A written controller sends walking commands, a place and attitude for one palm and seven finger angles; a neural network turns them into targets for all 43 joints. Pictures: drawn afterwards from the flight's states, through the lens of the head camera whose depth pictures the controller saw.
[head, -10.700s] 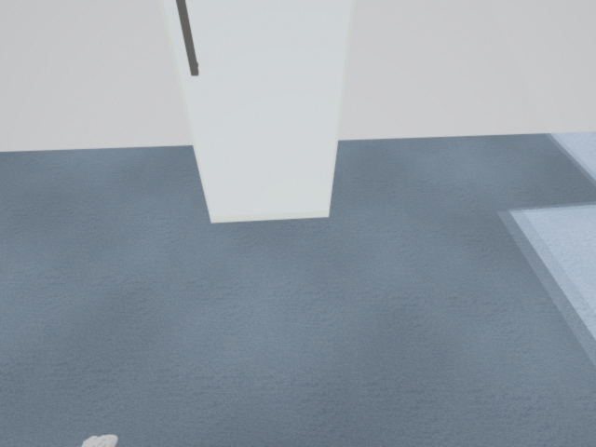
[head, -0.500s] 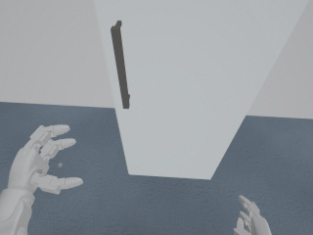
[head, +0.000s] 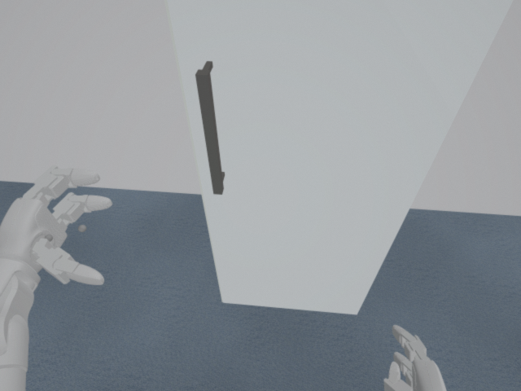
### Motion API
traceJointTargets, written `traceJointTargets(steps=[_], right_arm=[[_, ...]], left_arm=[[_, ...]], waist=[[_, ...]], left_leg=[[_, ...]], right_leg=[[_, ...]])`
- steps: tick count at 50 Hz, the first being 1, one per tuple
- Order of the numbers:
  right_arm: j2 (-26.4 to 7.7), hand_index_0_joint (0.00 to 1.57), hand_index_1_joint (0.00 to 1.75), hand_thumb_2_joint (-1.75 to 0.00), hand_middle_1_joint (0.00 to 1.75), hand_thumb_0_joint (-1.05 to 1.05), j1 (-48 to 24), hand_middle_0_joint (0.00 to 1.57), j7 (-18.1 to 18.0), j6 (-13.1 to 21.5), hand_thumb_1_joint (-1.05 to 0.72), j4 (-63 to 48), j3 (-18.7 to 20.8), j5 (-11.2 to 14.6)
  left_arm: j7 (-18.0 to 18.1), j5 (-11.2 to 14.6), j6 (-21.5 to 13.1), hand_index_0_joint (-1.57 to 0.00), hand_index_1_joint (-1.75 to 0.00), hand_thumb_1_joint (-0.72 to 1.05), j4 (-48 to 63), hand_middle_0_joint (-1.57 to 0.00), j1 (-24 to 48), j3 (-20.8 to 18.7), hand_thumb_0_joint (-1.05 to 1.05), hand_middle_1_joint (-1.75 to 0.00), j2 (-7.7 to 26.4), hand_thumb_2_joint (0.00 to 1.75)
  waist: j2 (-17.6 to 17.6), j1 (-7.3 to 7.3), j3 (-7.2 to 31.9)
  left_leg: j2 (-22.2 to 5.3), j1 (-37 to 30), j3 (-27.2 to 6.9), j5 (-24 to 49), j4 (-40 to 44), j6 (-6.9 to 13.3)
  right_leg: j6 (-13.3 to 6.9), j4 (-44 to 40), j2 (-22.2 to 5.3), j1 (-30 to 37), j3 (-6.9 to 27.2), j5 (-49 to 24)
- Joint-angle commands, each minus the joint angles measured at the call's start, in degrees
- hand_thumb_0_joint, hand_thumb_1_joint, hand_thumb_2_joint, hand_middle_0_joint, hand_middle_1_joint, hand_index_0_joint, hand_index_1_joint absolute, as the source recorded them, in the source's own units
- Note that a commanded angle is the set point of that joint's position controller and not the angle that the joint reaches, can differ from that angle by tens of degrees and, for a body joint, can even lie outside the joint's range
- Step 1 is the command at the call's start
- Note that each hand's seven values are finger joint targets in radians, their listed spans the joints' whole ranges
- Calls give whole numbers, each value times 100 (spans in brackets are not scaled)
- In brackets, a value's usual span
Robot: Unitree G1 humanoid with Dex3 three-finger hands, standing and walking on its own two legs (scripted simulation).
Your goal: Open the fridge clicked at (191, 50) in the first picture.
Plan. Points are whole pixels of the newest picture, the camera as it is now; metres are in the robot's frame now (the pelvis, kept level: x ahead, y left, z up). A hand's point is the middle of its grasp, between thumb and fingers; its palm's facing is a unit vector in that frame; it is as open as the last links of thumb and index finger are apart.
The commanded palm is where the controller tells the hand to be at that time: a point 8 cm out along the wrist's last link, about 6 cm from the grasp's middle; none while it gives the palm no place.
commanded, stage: raise the hand to about handle height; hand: left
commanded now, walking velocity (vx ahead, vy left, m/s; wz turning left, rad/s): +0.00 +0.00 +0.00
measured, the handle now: (214, 135) +0.54 +0.16 +0.12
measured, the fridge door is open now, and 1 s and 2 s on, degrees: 0 0 0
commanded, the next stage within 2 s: move the hooked fingers beside the handle in 0.52 s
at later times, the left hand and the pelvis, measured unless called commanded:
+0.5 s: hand (97, 222) +0.28 +0.26 +0.15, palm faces +0.08 -1.00 -0.04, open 14.0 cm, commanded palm +0.25 +0.30 +0.15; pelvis +0.00 -0.01 +0.00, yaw +0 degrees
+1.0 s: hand (125, 197) +0.33 +0.24 +0.15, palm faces +0.04 -1.00 -0.01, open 14.0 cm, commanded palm +0.30 +0.29 +0.15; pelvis +0.01 -0.01 +0.00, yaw -1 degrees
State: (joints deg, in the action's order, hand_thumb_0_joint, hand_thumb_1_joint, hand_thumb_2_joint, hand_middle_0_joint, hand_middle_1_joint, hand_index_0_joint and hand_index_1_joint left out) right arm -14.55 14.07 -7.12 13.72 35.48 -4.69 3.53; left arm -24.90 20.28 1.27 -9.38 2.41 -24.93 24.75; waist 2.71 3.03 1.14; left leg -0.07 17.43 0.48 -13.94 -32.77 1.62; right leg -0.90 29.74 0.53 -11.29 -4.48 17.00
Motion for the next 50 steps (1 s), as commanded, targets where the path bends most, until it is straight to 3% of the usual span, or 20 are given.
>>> traceJointTargets(steps=[1, 3, 5, 9, 13, 14, 17, 19, 20, 23, 26, 30, 32, 34, 35, 37, 39, 46, 47, 50], right_arm=[[-743, 20, 30, -90, 30, 0, -690, 20, -53, 347, -90, -910, 283, 67], [-746, 20, 30, -90, 30, 0, -647, 20, -40, 326, -90, -908, 294, 81], [-766, 20, 30, -90, 30, 0, -661, 20, 0, 321, -90, -942, 318, 89], [-761, 20, 30, -90, 30, 0, -692, 20, 28, 308, -90, -1013, 342, 76], [-742, 20, 30, -90, 30, 0, -692, 20, -2, 309, -90, -978, 348, 69], [-739, 20, 30, -90, 30, 0, -702, 20, -12, 317, -90, -984, 344, 63], [-711, 20, 30, -90, 30, 0, -716, 20, -37, 333, -90, -965, 336, 55], [-715, 20, 30, -90, 30, 0, -683, 20, -49, 333, -90, -951, 334, 58], [-718, 20, 30, -90, 30, 0, -669, 20, -53, 331, -90, -944, 344, 50], [-733, 20, 30, -90, 30, 0, -682, 20, -58, 314, -90, -927, 352, 70], [-735, 20, 30, -90, 30, 0, -721, 20, -51, 288, -90, -943, 339, 86], [-722, 20, 30, -90, 30, 0, -711, 20, -42, 283, -90, -975, 350, 79], [-715, 20, 30, -90, 30, 0, -710, 20, -52, 273, -90, -949, 336, 86], [-720, 20, 30, -90, 30, 0, -677, 20, -82, 261, -90, -909, 342, 94], [-744, 20, 30, -90, 30, 0, -656, 20, -94, 253, -90, -882, 348, 88], [-728, 20, 30, -90, 30, 0, -677, 20, -124, 235, -90, -858, 331, 108], [-743, 20, 30, -90, 30, 0, -631, 20, -149, 227, -90, -825, 331, 106], [-754, 20, 30, -90, 30, 0, -581, 20, -98, 147, -90, -840, 340, 81], [-760, 20, 30, -90, 30, 0, -576, 20, -80, 133, -90, -849, 344, 81], [-746, 20, 30, -90, 30, 0, -560, 20, -30, 98, -90, -916, 358, 79]], left_arm=[[-39, 111, -187, -30, -120, -50, 1030, -30, 1821, -583, 0, -120, 1682, 30], [-70, 125, -58, -30, -120, -50, 646, -30, 1549, -453, 0, -120, 1453, 30], [-129, 157, -22, -30, -120, -50, 661, -30, 1418, -422, 0, -120, 1393, 30], [-72, 132, -100, -30, -120, -50, 1058, -30, 1573, -584, 0, -120, 1580, 30], [37, 128, -221, -30, -120, -50, 1116, -30, 1697, -635, 0, -120, 1599, 30], [65, 95, -251, -30, -120, -50, 1184, -30, 1748, -647, 0, -120, 1636, 30], [116, 57, -279, -30, -120, -50, 1253, -30, 1749, -639, 0, -120, 1619, 30], [96, 46, -272, -30, -120, -50, 1215, -30, 1703, -571, 0, -120, 1543, 30], [90, 67, -252, -30, -120, -50, 1142, -30, 1587, -593, 0, -120, 1559, 30], [23, 108, -186, -30, -120, -50, 997, -30, 1604, -545, 0, -120, 1503, 30], [-8, 107, -125, -30, -120, -50, 946, -30, 1647, -511, 0, -120, 1511, 30], [34, 122, -165, -30, -120, -50, 1071, -30, 1590, -560, 0, -120, 1547, 30], [43, 99, -190, -30, -120, -50, 1074, -30, 1827, -519, 0, -120, 1533, 30], [65, 77, -192, -30, -120, -50, 845, -30, 2063, -442, 0, -120, 1486, 30], [83, 79, -206, -30, -120, -50, 743, -30, 2116, -500, 0, -120, 1602, 30], [104, 2, -207, -30, -120, -50, 681, -30, 2551, -273, 0, -120, 1461, 30], [140, -57, -230, -30, -120, -50, 438, -30, 2774, -208, 0, -120, 1456, 30], [201, -124, -287, -30, -120, -50, -18, -30, 2881, -273, 0, -120, 1569, 30], [213, -141, -292, -30, -120, -50, -46, -30, 2830, -365, 0, -120, 1650, 30], [276, -171, -332, -30, -120, -50, 39, -30, 2842, -246, 0, -120, 1511, 30]], waist=[[353, -31, 810], [166, -33, 630], [1, -9, 732], [122, 11, 987], [63, -31, 850], [275, -11, 885], [408, -15, 926], [408, -24, 971], [166, -18, 942], [36, -50, 839], [181, -40, 800], [12, -18, 953], [183, -67, 919], [134, -124, 819], [-124, -125, 790], [253, -202, 791], [175, -227, 864], [4, -126, 1230], [131, -85, 1234], [101, -80, 1318]], left_leg=[[12, -863, -325, 498, 676, 8], [19, -768, -323, 357, 708, 6], [18, -786, -274, 521, 633, 25], [47, -877, -229, 666, 586, 34], [41, -830, -198, 528, 596, 42], [44, -884, -202, 513, 610, 36], [44, -934, -162, 658, 579, 41], [42, -989, -176, 720, 605, 33], [33, -952, -155, 766, 561, 58], [42, -882, -163, 676, 573, 60], [47, -840, -150, 667, 537, 52], [49, -883, -132, 772, 480, 69], [53, -906, -144, 746, 510, 48], [57, -886, -166, 620, 522, 53], [45, -801, -166, 574, 493, 67], [60, -855, -172, 438, 527, 53], [50, -879, -223, 397, 545, 48], [43, -806, -176, 776, 450, 63], [40, -802, -176, 844, 453, 49], [26, -856, -149, 989, 433, 55]], right_leg=[[-54, -606, 83, -329, 177, -754], [-42, -634, 81, -420, 167, -628], [-32, -617, 65, -327, 209, -813], [-16, -556, 56, -277, 222, -976], [10, -611, 52, -330, 259, -809], [-5, -604, 55, -345, 256, -776], [0, -594, 33, -261, 282, -982], [-4, -567, 52, -243, 234, -1065], [18, -585, 54, -228, 265, -1141], [45, -594, 33, -301, 279, -1120], [38, -594, 16, -312, 314, -1111], [57, -565, 28, -249, 318, -1210], [45, -547, 33, -304, 284, -1208], [46, -577, 44, -437, 288, -1062], [65, -608, 37, -415, 324, -985], [44, -617, 18, -545, 323, -805], [23, -595, 30, -559, 279, -728], [19, -448, -11, -321, 315, -1253], [1, -411, -10, -297, 305, -1338], [-10, -367, 15, -283, 271, -1458]])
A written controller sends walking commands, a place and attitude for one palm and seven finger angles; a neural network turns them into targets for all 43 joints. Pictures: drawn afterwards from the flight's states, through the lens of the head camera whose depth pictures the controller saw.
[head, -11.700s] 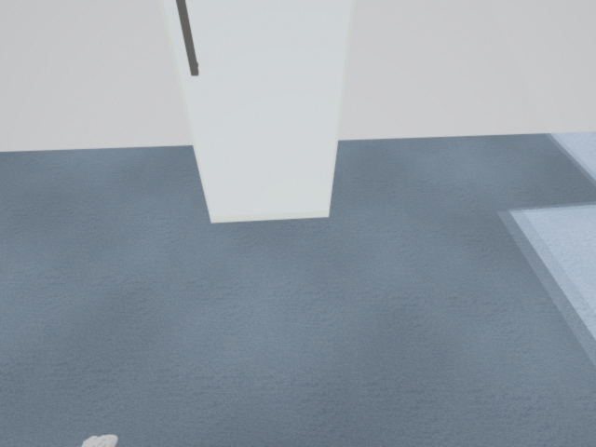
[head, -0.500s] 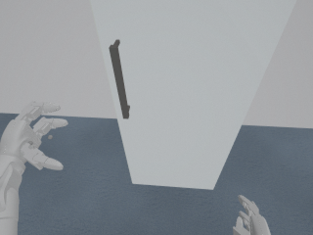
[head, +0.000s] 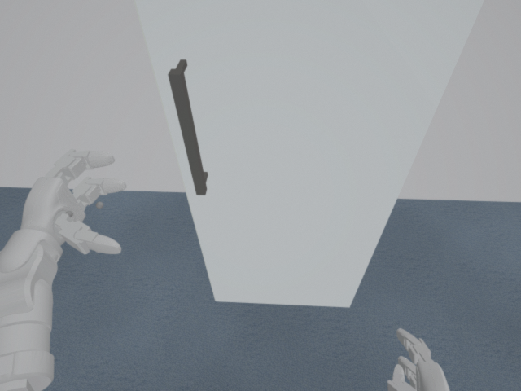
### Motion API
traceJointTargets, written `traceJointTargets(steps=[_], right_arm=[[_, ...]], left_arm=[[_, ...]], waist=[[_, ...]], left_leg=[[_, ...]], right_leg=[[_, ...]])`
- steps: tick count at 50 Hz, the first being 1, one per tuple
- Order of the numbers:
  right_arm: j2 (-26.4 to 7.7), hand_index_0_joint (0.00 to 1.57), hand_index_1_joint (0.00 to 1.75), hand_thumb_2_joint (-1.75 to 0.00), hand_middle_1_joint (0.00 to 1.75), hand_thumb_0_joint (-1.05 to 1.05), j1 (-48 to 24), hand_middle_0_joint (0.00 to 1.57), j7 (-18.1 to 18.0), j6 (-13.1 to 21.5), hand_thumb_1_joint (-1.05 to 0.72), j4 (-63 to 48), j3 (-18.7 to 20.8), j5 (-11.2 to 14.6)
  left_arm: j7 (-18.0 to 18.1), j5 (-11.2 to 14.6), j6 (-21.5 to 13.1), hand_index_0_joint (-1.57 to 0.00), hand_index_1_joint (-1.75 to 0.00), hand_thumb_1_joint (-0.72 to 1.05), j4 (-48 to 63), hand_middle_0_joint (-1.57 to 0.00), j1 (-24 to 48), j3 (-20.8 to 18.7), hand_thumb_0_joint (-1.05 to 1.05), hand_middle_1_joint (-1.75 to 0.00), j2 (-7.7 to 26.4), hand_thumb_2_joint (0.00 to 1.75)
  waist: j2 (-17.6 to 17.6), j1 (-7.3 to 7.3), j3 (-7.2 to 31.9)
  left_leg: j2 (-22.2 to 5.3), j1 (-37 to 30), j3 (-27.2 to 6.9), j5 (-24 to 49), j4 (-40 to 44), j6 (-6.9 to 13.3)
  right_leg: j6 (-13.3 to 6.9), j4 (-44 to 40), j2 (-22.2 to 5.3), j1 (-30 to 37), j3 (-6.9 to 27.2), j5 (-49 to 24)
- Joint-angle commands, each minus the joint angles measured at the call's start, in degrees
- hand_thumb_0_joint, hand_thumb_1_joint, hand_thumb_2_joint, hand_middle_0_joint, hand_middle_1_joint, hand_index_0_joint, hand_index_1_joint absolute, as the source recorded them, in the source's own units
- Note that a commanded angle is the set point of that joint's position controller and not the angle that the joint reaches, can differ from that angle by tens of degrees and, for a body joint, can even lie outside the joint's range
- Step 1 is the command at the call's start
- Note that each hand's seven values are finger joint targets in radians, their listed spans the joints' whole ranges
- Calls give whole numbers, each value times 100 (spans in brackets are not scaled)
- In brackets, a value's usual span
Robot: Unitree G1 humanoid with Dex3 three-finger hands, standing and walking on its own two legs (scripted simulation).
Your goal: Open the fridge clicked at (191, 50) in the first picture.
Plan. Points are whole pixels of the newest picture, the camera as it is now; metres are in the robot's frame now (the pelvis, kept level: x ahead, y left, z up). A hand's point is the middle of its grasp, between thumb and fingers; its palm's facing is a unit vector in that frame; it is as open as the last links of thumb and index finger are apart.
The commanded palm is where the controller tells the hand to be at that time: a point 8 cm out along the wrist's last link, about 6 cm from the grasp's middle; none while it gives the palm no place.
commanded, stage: move the hooked fingers beside the handle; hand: left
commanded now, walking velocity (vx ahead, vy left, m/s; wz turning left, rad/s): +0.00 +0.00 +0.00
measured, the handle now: (193, 135) +0.53 +0.18 +0.12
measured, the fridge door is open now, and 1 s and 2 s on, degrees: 0 0 0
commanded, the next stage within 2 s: none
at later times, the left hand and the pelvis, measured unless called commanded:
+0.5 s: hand (124, 180) +0.37 +0.25 +0.14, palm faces +0.05 -1.00 +0.00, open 14.0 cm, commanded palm +0.35 +0.29 +0.14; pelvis +0.01 +0.01 +0.00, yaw -1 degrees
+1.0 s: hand (152, 156) +0.44 +0.22 +0.14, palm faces +0.03 -1.00 +0.00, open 14.0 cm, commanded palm +0.42 +0.28 +0.13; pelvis +0.01 +0.01 -0.01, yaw -1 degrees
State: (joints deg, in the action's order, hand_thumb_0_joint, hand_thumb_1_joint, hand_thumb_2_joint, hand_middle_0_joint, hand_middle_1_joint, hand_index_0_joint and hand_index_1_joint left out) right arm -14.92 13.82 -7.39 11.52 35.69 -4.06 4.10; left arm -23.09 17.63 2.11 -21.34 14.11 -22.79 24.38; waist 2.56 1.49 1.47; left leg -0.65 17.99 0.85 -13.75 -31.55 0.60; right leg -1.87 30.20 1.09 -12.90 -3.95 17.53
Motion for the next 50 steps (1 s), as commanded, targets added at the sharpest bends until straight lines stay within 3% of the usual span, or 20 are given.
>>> traceJointTargets(steps=[1, 5, 6, 12, 15, 21, 22, 24, 25, 29, 30, 33, 35, 36, 39, 40, 43, 45, 47, 50], right_arm=[[-717, 20, 30, -90, 30, 0, -524, 20, -2, 304, -90, -931, 292, 32], [-747, 20, 30, -90, 30, 0, -425, 20, 12, 226, -90, -924, 329, 31], [-739, 20, 30, -90, 30, 0, -437, 20, 12, 218, -90, -912, 330, 33], [-754, 20, 30, -90, 30, 0, -315, 20, 4, 135, -90, -839, 363, 16], [-782, 20, 30, -90, 30, 0, -243, 20, -2, 68, -90, -779, 362, 17], [-781, 20, 30, -90, 30, 0, -158, 20, 40, -9, -90, -767, 386, -3], [-793, 20, 30, -90, 30, 0, -137, 20, 45, -41, -90, -735, 394, 1], [-794, 20, 30, -90, 30, 0, -127, 20, 58, -66, -90, -729, 392, 5], [-804, 20, 30, -90, 30, 0, -75, 20, 65, -71, -90, -728, 404, 4], [-835, 20, 30, -90, 30, 0, -13, 20, 73, -149, -90, -673, 404, -9], [-848, 20, 30, -90, 30, 0, 29, 20, 70, -176, -90, -654, 420, -8], [-839, 20, 30, -90, 30, 0, 81, 20, 89, -211, -90, -631, 422, -21], [-858, 20, 30, -90, 30, 0, 162, 20, 98, -226, -90, -592, 433, -28], [-877, 20, 30, -90, 30, 0, 193, 20, 102, -225, -90, -571, 459, -38], [-890, 20, 30, -90, 30, 0, 274, 20, 115, -291, -90, -530, 452, -42], [-908, 20, 30, -90, 30, 0, 342, 20, 124, -316, -90, -499, 457, -45], [-917, 20, 30, -90, 30, 0, 397, 20, 131, -364, -90, -460, 466, -39], [-964, 20, 30, -90, 30, 0, 530, 20, 143, -397, -90, -432, 490, -66], [-964, 20, 30, -90, 30, 0, 596, 20, 167, -423, -90, -411, 510, -79], [-984, 20, 30, -90, 30, 0, 711, 20, 195, -474, -90, -373, 529, -92]], left_arm=[[110, 87, -410, -30, -120, -50, 1235, -30, 1818, -371, 0, -120, 1464, 30], [192, 42, -388, -30, -120, -50, 1113, -30, 1856, -409, 0, -120, 1510, 30], [212, 27, -402, -30, -120, -50, 1163, -30, 2080, -364, 0, -120, 1472, 30], [326, -57, -485, -30, -120, -50, 1099, -30, 2484, -284, 0, -120, 1456, 30], [347, -90, -500, -30, -120, -50, 788, -30, 2609, -213, 0, -120, 1445, 30], [396, -169, -570, -30, -120, -50, 567, -30, 2967, -119, 0, -120, 1374, 30], [411, -185, -580, -30, -120, -50, 436, -30, 2921, -208, 0, -120, 1472, 30], [419, -197, -607, -30, -120, -50, 343, -30, 3184, -9, 0, -120, 1274, 30], [434, -190, -632, -30, -120, -50, 272, -30, 3151, -31, 0, -120, 1309, 30], [504, -284, -635, -30, -120, -50, -19, -30, 3559, -45, 0, -120, 1400, 30], [538, -305, -664, -30, -120, -50, -137, -30, 3526, -146, 0, -120, 1543, 30], [579, -359, -776, -30, -120, -50, -194, -30, 3921, -4, 0, -120, 1432, 30], [599, -363, -896, -30, -120, -50, -255, -30, 4176, 150, 0, -120, 1328, 30], [611, -370, -925, -30, -120, -50, -386, -30, 4126, -13, 0, -120, 1468, 30], [594, -421, -974, -30, -120, -50, -748, -30, 4274, -25, 0, -120, 1533, 30], [602, -436, -986, -30, -120, -50, -968, -30, 4271, -13, 0, -120, 1537, 30], [607, -494, -1060, -30, -120, -50, -1203, -30, 4720, 175, 0, -120, 1426, 30], [643, -531, -1164, -30, -120, -50, -1331, -30, 4876, 62, 0, -120, 1625, 30], [667, -554, -1266, -30, -120, -50, -1448, -30, 4958, -83, 0, -120, 1763, 30], [673, -575, -1397, -30, -120, -50, -1654, -30, 5081, -39, 0, -120, 1739, 30]], waist=[[95, 26, 1219], [-44, 15, 1277], [119, -26, 1258], [193, -95, 1422], [-55, -144, 1358], [177, -149, 1615], [182, -135, 1560], [141, -213, 1488], [-71, -196, 1525], [17, -257, 1482], [-53, -240, 1473], [213, -300, 1599], [16, -381, 1653], [-23, -317, 1769], [66, -351, 1733], [-180, -377, 1655], [159, -469, 1599], [-12, -462, 1805], [157, -422, 1987], [-50, -468, 2032]], left_leg=[[77, -906, -198, 914, 337, 153], [63, -874, -166, 964, 300, 167], [65, -914, -167, 943, 307, 160], [53, -1043, -189, 1021, 271, 159], [40, -929, -178, 982, 256, 172], [40, -1029, -211, 1239, 184, 154], [27, -1004, -214, 1224, 186, 141], [26, -987, -217, 1152, 191, 142], [24, -925, -211, 1165, 150, 168], [32, -829, -217, 1026, 158, 161], [17, -766, -198, 1043, 116, 172], [28, -875, -214, 1076, 91, 156], [10, -871, -231, 1107, 48, 178], [12, -869, -233, 1147, 29, 178], [23, -759, -211, 1095, 8, 170], [12, -647, -214, 1080, -16, 192], [13, -674, -219, 961, -37, 178], [7, -644, -244, 1026, -92, 185], [6, -711, -242, 1154, -132, 171], [-3, -602, -225, 1274, -199, 186]], right_leg=[[92, -409, -38, -208, 199, -1465], [97, -388, -18, -215, 204, -1495], [99, -393, -31, -280, 220, -1495], [82, -362, -12, -334, 227, -1526], [89, -368, -6, -347, 207, -1479], [59, -258, -17, -345, 210, -1716], [51, -260, -13, -371, 209, -1697], [58, -257, -5, -484, 195, -1618], [61, -247, 5, -428, 198, -1637], [67, -232, -17, -552, 219, -1543], [63, -226, -10, -515, 226, -1528], [55, -193, -18, -605, 240, -1550], [60, -173, 4, -624, 226, -1535], [61, -151, -2, -563, 254, -1621], [68, -111, -8, -631, 265, -1613], [73, -113, -1, -619, 251, -1609], [68, -106, -7, -868, 264, -1467], [67, -47, 10, -796, 258, -1476], [59, 5, 10, -774, 280, -1604], [65, 66, 23, -711, 268, -1747]])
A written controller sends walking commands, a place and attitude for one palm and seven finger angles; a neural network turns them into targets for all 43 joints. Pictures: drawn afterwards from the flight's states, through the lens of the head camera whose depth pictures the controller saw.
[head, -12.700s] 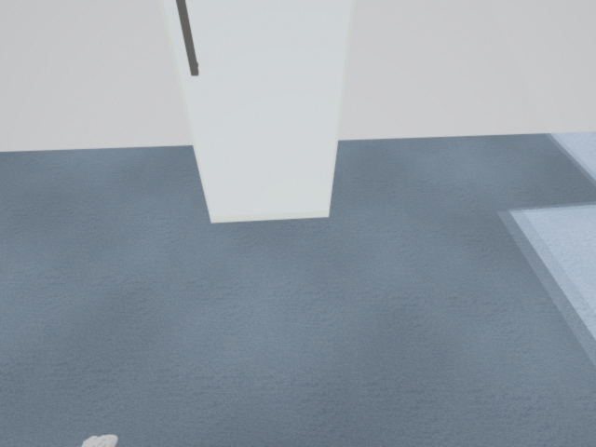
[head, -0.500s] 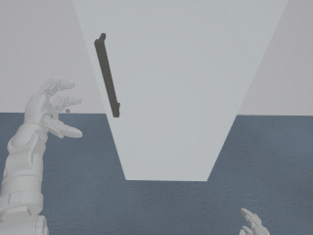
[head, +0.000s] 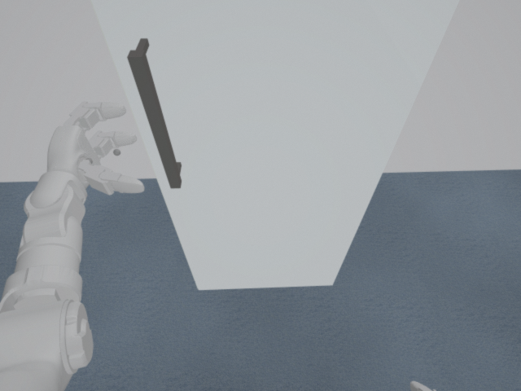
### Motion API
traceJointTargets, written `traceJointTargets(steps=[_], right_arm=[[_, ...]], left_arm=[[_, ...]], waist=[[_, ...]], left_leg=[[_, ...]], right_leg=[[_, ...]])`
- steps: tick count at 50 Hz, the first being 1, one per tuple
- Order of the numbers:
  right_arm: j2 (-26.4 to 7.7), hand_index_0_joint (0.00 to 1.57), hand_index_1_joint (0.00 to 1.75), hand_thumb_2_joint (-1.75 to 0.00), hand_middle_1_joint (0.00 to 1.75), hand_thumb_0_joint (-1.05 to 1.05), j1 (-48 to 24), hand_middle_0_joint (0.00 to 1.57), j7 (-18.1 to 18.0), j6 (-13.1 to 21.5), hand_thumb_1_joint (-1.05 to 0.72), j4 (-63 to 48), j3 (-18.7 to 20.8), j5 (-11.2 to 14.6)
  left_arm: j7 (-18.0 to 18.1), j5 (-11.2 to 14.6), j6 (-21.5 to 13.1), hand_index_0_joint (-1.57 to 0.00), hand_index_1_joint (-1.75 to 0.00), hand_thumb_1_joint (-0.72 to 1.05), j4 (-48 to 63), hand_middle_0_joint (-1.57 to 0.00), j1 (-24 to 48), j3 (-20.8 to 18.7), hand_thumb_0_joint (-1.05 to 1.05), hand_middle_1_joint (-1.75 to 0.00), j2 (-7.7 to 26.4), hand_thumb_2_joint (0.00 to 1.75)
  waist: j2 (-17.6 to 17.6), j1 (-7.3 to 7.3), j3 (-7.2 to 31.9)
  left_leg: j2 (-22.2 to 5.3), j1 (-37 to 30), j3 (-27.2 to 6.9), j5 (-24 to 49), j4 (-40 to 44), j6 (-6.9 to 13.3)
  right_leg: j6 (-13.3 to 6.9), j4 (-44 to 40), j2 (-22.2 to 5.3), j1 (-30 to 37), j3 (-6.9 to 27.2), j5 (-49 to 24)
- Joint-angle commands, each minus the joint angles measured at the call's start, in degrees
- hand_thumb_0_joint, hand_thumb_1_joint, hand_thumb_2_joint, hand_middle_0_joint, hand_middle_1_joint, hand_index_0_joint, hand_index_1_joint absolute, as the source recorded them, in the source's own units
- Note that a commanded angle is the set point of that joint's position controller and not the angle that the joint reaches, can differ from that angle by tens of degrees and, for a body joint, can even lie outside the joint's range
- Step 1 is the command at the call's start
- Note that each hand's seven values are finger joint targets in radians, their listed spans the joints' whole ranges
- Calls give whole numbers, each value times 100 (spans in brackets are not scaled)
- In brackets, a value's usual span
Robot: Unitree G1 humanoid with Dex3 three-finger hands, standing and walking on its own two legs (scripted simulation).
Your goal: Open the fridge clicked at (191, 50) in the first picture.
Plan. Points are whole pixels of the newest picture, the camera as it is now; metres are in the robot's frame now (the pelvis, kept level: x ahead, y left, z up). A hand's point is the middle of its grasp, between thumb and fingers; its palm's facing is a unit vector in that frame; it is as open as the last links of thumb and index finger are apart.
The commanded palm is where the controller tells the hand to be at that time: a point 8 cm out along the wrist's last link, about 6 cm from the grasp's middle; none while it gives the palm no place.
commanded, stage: move the hooked fingers beside the handle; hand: left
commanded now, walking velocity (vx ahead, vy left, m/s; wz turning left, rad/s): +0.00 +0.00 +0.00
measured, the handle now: (162, 124) +0.52 +0.18 +0.13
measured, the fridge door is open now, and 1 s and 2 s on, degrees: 0 0 0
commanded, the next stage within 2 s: feel for the door with the fingertips in 1.02 s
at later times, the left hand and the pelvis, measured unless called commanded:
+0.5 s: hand (112, 145) +0.45 +0.24 +0.14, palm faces +0.06 -1.00 +0.02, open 14.0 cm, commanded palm +0.42 +0.29 +0.13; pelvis +0.01 +0.00 +0.00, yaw -1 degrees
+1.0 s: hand (117, 147) +0.45 +0.23 +0.14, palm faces +0.05 -1.00 +0.03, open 14.0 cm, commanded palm +0.42 +0.29 +0.13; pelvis +0.01 +0.01 -0.01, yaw -1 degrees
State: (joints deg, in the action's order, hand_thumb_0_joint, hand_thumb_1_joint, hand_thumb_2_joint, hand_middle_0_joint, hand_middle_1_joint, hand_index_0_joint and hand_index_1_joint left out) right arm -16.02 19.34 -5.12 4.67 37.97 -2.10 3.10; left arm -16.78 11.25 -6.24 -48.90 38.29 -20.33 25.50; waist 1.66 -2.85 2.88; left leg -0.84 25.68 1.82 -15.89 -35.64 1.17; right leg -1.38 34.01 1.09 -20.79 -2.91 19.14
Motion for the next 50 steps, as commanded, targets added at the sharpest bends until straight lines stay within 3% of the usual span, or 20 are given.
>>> traceJointTargets(steps=[1, 3, 5, 9, 12, 14, 15, 17, 25, 29, 31, 32, 33, 35, 37, 41, 43, 46, 48, 50], right_arm=[[-862, 20, 30, -90, 30, 0, 161, 20, -14, 200, -90, -608, 333, 18], [-883, 20, 30, -90, 30, 0, 222, 20, -6, 145, -90, -577, 341, 11], [-913, 20, 30, -90, 30, 0, 326, 20, -2, 93, -90, -566, 361, -3], [-908, 20, 30, -90, 30, 0, 402, 20, 14, 15, -90, -558, 357, -5], [-936, 20, 30, -90, 30, 0, 504, 20, 11, -35, -90, -526, 377, -24], [-915, 20, 30, -90, 30, 0, 475, 20, 24, -55, -90, -577, 371, -15], [-927, 20, 30, -90, 30, 0, 537, 20, 19, -77, -90, -563, 374, -16], [-971, 20, 30, -90, 30, 0, 531, 20, 18, -106, -90, -611, 384, -14], [-928, 20, 30, -90, 30, 0, 505, 20, 11, -159, -90, -697, 406, 7], [-955, 20, 30, -90, 30, 0, 498, 20, 14, -154, -90, -651, 401, 6], [-938, 20, 30, -90, 30, 0, 461, 20, 20, -142, -90, -656, 402, 8], [-948, 20, 30, -90, 30, 0, 483, 20, 24, -150, -90, -641, 402, -3], [-929, 20, 30, -90, 30, 0, 432, 20, 24, -150, -90, -649, 382, 17], [-946, 20, 30, -90, 30, 0, 465, 20, 22, -149, -90, -649, 389, 1], [-922, 20, 30, -90, 30, 0, 412, 20, 48, -127, -90, -674, 380, -6], [-923, 20, 30, -90, 30, 0, 381, 20, 73, -121, -90, -689, 385, -21], [-884, 20, 30, -90, 30, 0, 341, 20, 94, -122, -90, -701, 377, -10], [-912, 20, 30, -90, 30, 0, 340, 20, 107, -143, -90, -770, 369, -25], [-899, 20, 30, -90, 30, 0, 293, 20, 93, -163, -90, -774, 349, -8], [-916, 20, 30, -90, 30, 0, 311, 20, 57, -178, -90, -756, 347, -12]], left_arm=[[31, 64, -568, -30, -120, -50, 968, -30, 2643, -214, 0, -120, 1521, 30], [44, 3, -605, -30, -120, -50, 848, -30, 2815, -319, 0, -120, 1713, 30], [63, -13, -638, -30, -120, -50, 623, -30, 2771, -417, 0, -120, 1830, 30], [21, -74, -716, -30, -120, -50, 416, -30, 3163, -371, 0, -120, 1890, 30], [-5, -117, -878, -30, -120, -50, 302, -30, 3214, -612, 0, -120, 2225, 30], [-80, -82, -899, -30, -120, -50, 285, -30, 3057, -474, 0, -120, 2022, 30], [-105, -43, -892, -30, -120, -50, 112, -30, 2986, -459, 0, -120, 1979, 30], [-176, -14, -861, -30, -120, -50, 89, -30, 2825, -737, 0, -120, 2321, 30], [-313, 113, -923, -30, -120, -50, 668, -30, 2957, -492, 0, -120, 2036, 30], [-330, 129, -816, -30, -120, -50, 559, -30, 2876, -461, 0, -120, 1969, 30], [-304, 133, -802, -30, -120, -50, 752, -30, 2931, -358, 0, -120, 1843, 30], [-263, 112, -782, -30, -120, -50, 756, -30, 2912, -453, 0, -120, 1960, 30], [-256, 108, -734, -30, -120, -50, 660, -30, 2960, -250, 0, -120, 1736, 30], [-191, 125, -734, -30, -120, -50, 670, -30, 2991, -305, 0, -120, 1774, 30], [-131, 76, -736, -30, -120, -50, 830, -30, 3093, -210, 0, -120, 1655, 30], [-10, 79, -737, -30, -120, -50, 974, -30, 2925, -290, 0, -120, 1659, 30], [22, 54, -665, -30, -120, -50, 964, -30, 2920, -43, 0, -120, 1338, 30], [105, 51, -578, -30, -120, -50, 846, -30, 2451, -394, 0, -120, 1640, 30], [114, 23, -547, -30, -120, -50, 854, -30, 2721, -254, 0, -120, 1571, 30], [151, -19, -611, -30, -120, -50, 800, -30, 2867, -382, 0, -120, 1781, 30]], waist=[[28, -42, 1850], [251, -52, 1851], [-77, -56, 1826], [159, -156, 1820], [149, -110, 2039], [336, -115, 2049], [64, -173, 1968], [-11, -67, 2023], [409, -158, 2082], [266, -171, 2041], [554, -174, 2133], [442, -155, 2135], [483, -222, 1926], [282, -204, 1914], [588, -191, 2135], [465, -121, 2244], [477, -170, 2077], [181, 0, 2110], [126, -100, 1847], [76, -133, 1758]], left_leg=[[25, -1333, -299, 1475, 205, 140], [28, -1300, -290, 1413, 190, 126], [10, -1162, -288, 1438, 149, 152], [36, -1047, -215, 1303, 100, 164], [22, -1049, -256, 1409, 54, 156], [28, -1096, -221, 1405, 25, 153], [23, -1010, -211, 1413, -5, 188], [27, -847, -185, 1391, 18, 192], [1, -1167, -222, 1559, -74, 177], [-30, -1229, -319, 1514, -49, 150], [-32, -1413, -332, 1667, -86, 130], [-50, -1392, -383, 1693, -78, 116], [-54, -1352, -385, 1588, -60, 108], [-59, -1313, -407, 1603, -73, 121], [-61, -1541, -463, 1723, -78, 76], [-90, -1603, -496, 1921, -91, 50], [-107, -1635, -514, 1945, -71, 29], [-69, -1368, -452, 1906, -45, 61], [-56, -1167, -402, 1602, -3, 78], [-56, -1098, -395, 1402, -6, 105]], right_leg=[[31, -315, 27, 44, 182, -1971], [29, -292, 21, -46, 192, -1905], [33, -274, 35, 10, 181, -1924], [71, -267, 30, -99, 253, -1956], [50, -195, 47, -14, 252, -2030], [50, -196, 55, -94, 257, -2020], [61, -197, 63, -68, 238, -2042], [81, -176, 60, 78, 277, -2171], [41, -152, 101, -192, 224, -2044], [41, -149, 121, -364, 174, -1911], [27, -132, 114, -473, 167, -1925], [20, -109, 123, -470, 132, -1892], [21, -136, 124, -601, 124, -1769], [7, -135, 119, -560, 101, -1728], [-4, -84, 121, -643, 95, -1730], [-9, -53, 125, -572, 71, -1802], [-1, -59, 129, -687, 41, -1758], [-1, -54, 117, -374, 68, -1872], [17, -96, 105, -403, 80, -1773], [9, -128, 100, -415, 101, -1612]])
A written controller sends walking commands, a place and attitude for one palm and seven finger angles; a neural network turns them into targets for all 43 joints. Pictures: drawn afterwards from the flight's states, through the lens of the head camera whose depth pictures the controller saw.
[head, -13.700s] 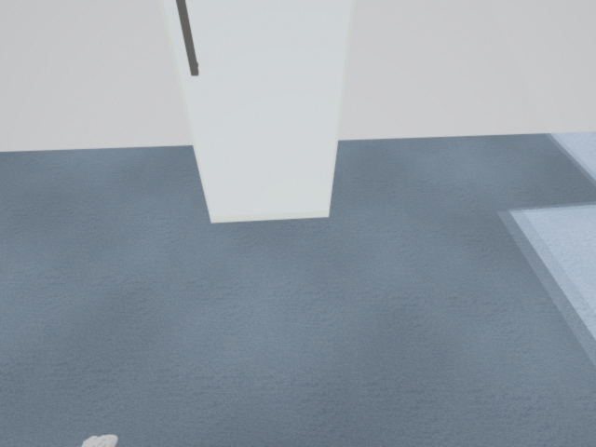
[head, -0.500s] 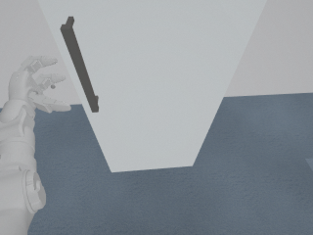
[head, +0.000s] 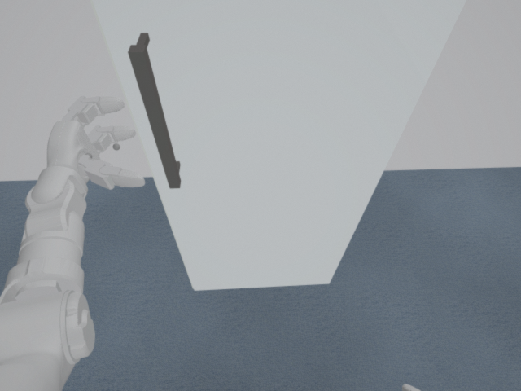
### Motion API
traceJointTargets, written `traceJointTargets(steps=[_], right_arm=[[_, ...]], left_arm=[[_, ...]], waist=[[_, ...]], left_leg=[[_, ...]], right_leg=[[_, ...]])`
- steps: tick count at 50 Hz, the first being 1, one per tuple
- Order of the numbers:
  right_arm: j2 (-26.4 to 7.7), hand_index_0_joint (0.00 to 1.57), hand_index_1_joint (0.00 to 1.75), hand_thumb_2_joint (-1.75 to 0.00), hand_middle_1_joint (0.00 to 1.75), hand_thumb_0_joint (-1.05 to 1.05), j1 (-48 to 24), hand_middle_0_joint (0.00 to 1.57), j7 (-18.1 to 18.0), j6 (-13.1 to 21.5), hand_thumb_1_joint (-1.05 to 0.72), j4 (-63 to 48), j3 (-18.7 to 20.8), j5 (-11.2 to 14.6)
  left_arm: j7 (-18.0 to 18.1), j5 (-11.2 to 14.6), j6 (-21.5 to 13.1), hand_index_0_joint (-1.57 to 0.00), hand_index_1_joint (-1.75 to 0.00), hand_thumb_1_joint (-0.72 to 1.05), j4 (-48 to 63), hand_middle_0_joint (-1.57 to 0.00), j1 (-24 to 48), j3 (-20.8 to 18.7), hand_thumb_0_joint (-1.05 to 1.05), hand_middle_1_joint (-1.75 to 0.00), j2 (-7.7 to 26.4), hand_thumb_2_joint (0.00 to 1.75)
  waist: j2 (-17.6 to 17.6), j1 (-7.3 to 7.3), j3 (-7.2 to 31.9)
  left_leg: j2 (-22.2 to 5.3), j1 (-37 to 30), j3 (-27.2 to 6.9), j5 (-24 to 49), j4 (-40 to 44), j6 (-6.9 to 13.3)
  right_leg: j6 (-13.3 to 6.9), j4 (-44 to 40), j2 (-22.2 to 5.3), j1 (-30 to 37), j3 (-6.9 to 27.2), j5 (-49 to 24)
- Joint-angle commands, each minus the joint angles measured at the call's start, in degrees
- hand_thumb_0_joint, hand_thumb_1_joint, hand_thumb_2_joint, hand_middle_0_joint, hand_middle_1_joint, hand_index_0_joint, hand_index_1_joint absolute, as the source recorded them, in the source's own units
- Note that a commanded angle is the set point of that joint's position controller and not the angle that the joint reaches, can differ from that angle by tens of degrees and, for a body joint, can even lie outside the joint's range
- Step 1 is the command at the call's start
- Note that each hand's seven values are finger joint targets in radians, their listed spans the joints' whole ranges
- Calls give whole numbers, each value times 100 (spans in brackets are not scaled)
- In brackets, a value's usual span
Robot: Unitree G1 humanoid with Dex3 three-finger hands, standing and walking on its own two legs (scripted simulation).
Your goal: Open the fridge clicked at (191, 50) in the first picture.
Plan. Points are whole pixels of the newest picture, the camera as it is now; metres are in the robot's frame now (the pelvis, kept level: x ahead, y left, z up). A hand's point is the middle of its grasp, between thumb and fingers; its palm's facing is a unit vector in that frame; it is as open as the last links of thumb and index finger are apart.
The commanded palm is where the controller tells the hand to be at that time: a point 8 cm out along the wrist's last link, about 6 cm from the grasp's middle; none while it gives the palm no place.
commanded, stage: move the hooked fingers beside the handle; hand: left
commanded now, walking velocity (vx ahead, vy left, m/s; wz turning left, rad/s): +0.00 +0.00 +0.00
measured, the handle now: (161, 122) +0.51 +0.17 +0.13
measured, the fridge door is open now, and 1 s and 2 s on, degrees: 0 0 0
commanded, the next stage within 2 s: feel for the door with the fingertips in 0.02 s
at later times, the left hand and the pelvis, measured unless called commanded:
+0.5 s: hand (140, 149) +0.43 +0.18 +0.15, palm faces +0.05 -1.00 +0.03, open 14.0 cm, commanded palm +0.40 +0.24 +0.14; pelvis -0.01 -0.01 +0.00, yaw +0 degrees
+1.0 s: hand (145, 134) +0.46 +0.19 +0.15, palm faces +0.06 -1.00 +0.02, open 14.0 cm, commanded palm +0.43 +0.24 +0.14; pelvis -0.01 -0.02 +0.00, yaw +0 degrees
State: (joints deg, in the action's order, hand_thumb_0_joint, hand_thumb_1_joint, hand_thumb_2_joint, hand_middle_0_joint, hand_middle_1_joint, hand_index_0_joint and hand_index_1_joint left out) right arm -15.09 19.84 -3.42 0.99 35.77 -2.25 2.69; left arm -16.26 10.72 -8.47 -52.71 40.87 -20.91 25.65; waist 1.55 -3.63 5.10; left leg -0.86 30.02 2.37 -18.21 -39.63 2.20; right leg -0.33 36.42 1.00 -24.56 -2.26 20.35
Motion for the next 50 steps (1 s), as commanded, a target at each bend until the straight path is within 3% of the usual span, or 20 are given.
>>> traceJointTargets(steps=[1, 3, 5, 8, 10, 13, 18, 21, 23, 28, 31, 33, 35, 39, 40, 42, 43, 45, 47, 50], right_arm=[[-996, 20, 30, -90, 30, 0, 229, 20, -107, 210, -90, -551, 353, 16], [-973, 20, 30, -90, 30, 0, 224, 20, -103, 251, -90, -532, 365, 18], [-981, 20, 30, -90, 30, 0, 259, 20, -112, 265, -90, -516, 382, 23], [-964, 20, 30, -90, 30, 0, 211, 20, -119, 278, -90, -464, 373, 58], [-965, 20, 30, -90, 30, 0, 218, 20, -128, 285, -90, -450, 373, 64], [-969, 20, 30, -90, 30, 0, 196, 20, -113, 302, -90, -455, 391, 55], [-916, 20, 30, -90, 30, 0, 140, 20, -60, 340, -90, -453, 387, 34], [-902, 20, 30, -90, 30, 0, 97, 20, -36, 352, -90, -462, 397, 23], [-896, 20, 30, -90, 30, 0, 79, 20, -43, 341, -90, -451, 387, 24], [-891, 20, 30, -90, 30, 0, 72, 20, -101, 317, -90, -410, 341, 26], [-869, 20, 30, -90, 30, 0, 107, 20, -105, 348, -90, -378, 349, 16], [-881, 20, 30, -90, 30, 0, 147, 20, -112, 353, -90, -338, 332, 27], [-926, 20, 30, -90, 30, 0, 255, 20, -126, 345, -90, -300, 337, 22], [-934, 20, 30, -90, 30, 0, 332, 20, -113, 331, -90, -255, 336, 23], [-944, 20, 30, -90, 30, 0, 386, 20, -108, 331, -90, -241, 362, 7], [-965, 20, 30, -90, 30, 0, 420, 20, -97, 315, -90, -243, 376, -2], [-938, 20, 30, -90, 30, 0, 419, 20, -82, 318, -90, -248, 380, -8], [-971, 20, 30, -90, 30, 0, 517, 20, -76, 276, -90, -211, 383, -19], [-969, 20, 30, -90, 30, 0, 523, 20, -58, 260, -90, -204, 399, -20], [-997, 20, 30, -90, 30, 0, 600, 20, -55, 216, -90, -227, 425, -46]], left_arm=[[98, 11, -458, -30, -120, -50, 1357, -30, 2767, -311, 0, -120, 1789, 30], [81, 39, -572, -30, -120, -50, 1568, -30, 2819, -229, 0, -120, 1642, 30], [19, 120, -603, -30, -120, -50, 1511, -30, 2559, -196, 0, -120, 1545, 30], [-80, 173, -461, -30, -120, -50, 1349, -30, 2608, 61, 0, -120, 1248, 30], [-70, 201, -385, -30, -120, -50, 1267, -30, 2549, 145, 0, -120, 1119, 30], [58, 169, -340, -30, -120, -50, 1447, -30, 2559, 32, 0, -120, 1223, 30], [325, 101, -420, -30, -120, -50, 1740, -30, 2679, 194, 0, -120, 952, 30], [467, 75, -435, -30, -120, -50, 1740, -30, 2417, 119, 0, -120, 934, 30], [525, 37, -390, -30, -120, -50, 1591, -30, 2368, 31, 0, -120, 1028, 30], [607, -89, -435, -30, -120, -50, 1304, -30, 2875, -66, 0, -120, 1328, 30], [544, -108, -575, -30, -120, -50, 1212, -30, 3015, 56, 0, -120, 1200, 30], [454, -54, -596, -30, -120, -50, 963, -30, 3177, 156, 0, -120, 1120, 30], [388, -28, -602, -30, -120, -50, 629, -30, 3151, 30, 0, -120, 1290, 30], [302, -82, -598, -30, -120, -50, 379, -30, 3491, 218, 0, -120, 1180, 30], [306, -53, -662, -30, -120, -50, 431, -30, 3544, 143, 0, -120, 1236, 30], [325, -75, -725, -30, -120, -50, 511, -30, 3523, -60, 0, -120, 1487, 30], [308, -72, -747, -30, -120, -50, 579, -30, 3601, 85, 0, -120, 1302, 30], [331, -80, -754, -30, -120, -50, 338, -30, 3426, -21, 0, -120, 1421, 30], [352, -127, -736, -30, -120, -50, 396, -30, 3629, 57, 0, -120, 1352, 30], [421, -167, -791, -30, -120, -50, 517, -30, 3544, -292, 0, -120, 1760, 30]], waist=[[374, -18, 1751], [518, -44, 1953], [305, -41, 1996], [388, -107, 1709], [224, -99, 1538], [238, -43, 1665], [350, -36, 1731], [212, 28, 1788], [-2, 34, 1608], [-46, -54, 1363], [165, -82, 1656], [63, -164, 1557], [-164, -163, 1511], [89, -258, 1472], [-29, -262, 1596], [150, -183, 1956], [240, -221, 1975], [-41, -218, 1799], [138, -259, 1809], [170, -153, 2084]], left_leg=[[-35, -1652, -461, 1666, 401, -17], [-60, -1977, -509, 1820, 373, -43], [-70, -1988, -505, 1959, 345, -25], [-48, -1853, -463, 1690, 391, -19], [-41, -1738, -473, 1529, 428, -2], [-29, -1767, -488, 1529, 451, -16], [-13, -1835, -482, 1489, 460, -23], [0, -1798, -418, 1543, 449, -3], [7, -1561, -375, 1334, 482, 12], [30, -1284, -319, 983, 522, 46], [44, -1497, -324, 1137, 447, 40], [44, -1422, -321, 1069, 433, 45], [54, -1238, -309, 1030, 416, 69], [50, -1273, -349, 1028, 376, 49], [48, -1317, -350, 1119, 326, 65], [44, -1421, -362, 1302, 305, 44], [49, -1480, -347, 1389, 277, 42], [37, -1312, -371, 1424, 268, 57], [27, -1369, -353, 1411, 265, 52], [32, -1399, -348, 1618, 219, 57]], right_leg=[[-102, -342, 101, -17, 62, -1761], [-119, -336, 127, -107, 45, -1765], [-116, -348, 143, 8, 44, -1874], [-96, -410, 126, -129, 41, -1777], [-106, -447, 119, -131, 12, -1636], [-107, -440, 111, -79, 19, -1642], [-109, -424, 112, -77, 21, -1587], [-96, -427, 113, 78, 53, -1728], [-79, -462, 107, 158, 74, -1664], [-48, -530, 62, 174, 165, -1496], [-61, -488, 62, 166, 183, -1636], [-45, -506, 65, 98, 190, -1616], [-31, -513, 52, 178, 204, -1641], [-42, -478, 52, -98, 185, -1563], [-37, -455, 60, -40, 179, -1628], [-45, -385, 60, 66, 197, -1784], [-36, -368, 72, 27, 193, -1863], [-41, -360, 87, 40, 152, -1876], [-23, -355, 90, -91, 169, -1868], [-45, -300, 98, 131, 175, -2027]])
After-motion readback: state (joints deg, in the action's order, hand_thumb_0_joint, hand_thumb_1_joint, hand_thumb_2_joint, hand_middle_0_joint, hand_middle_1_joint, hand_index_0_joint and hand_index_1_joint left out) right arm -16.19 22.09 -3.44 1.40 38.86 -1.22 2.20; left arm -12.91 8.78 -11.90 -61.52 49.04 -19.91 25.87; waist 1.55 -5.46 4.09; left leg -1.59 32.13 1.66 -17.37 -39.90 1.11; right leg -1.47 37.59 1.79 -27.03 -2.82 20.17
